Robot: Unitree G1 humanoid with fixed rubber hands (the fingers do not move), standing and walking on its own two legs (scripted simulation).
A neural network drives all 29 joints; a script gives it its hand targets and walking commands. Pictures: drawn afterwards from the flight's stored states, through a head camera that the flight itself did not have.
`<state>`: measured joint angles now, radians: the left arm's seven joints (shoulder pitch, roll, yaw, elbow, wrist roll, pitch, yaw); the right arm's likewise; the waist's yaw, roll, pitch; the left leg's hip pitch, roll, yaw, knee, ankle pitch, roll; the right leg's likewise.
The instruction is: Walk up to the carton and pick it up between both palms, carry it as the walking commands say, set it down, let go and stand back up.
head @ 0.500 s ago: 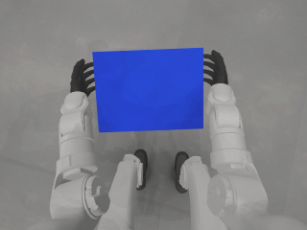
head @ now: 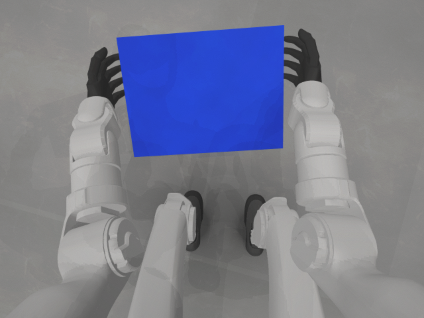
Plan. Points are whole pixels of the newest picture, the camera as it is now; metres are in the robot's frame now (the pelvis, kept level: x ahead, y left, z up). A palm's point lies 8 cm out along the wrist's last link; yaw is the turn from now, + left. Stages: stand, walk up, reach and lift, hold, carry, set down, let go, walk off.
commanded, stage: set down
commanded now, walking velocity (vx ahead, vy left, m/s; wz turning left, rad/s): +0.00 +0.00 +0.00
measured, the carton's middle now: (206, 94) +0.49 +0.05 -0.21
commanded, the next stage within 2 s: none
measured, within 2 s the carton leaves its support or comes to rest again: neither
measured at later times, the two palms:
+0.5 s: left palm (117, 95) +0.48 +0.23 -0.19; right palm (290, 79) +0.52 -0.12 -0.19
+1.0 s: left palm (136, 99) +0.50 +0.23 -0.32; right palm (274, 83) +0.54 -0.11 -0.31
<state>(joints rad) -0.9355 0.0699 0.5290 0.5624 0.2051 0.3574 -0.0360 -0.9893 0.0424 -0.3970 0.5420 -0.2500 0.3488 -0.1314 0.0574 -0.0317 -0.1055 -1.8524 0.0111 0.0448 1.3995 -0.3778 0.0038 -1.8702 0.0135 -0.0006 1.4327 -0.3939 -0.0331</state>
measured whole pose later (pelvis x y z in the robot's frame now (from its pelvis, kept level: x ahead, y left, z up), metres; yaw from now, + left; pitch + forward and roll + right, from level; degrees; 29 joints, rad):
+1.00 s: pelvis -0.03 +0.01 -0.12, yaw -1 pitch +38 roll +2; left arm -1.42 0.31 0.43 0.64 0.01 0.32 0.02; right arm -1.53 -0.20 -0.34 0.64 -0.03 0.31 -0.14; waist 0.07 -0.04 0.53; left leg -2.07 0.01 0.04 1.88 -0.48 0.00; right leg -2.09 0.03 0.00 1.90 -0.48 -0.03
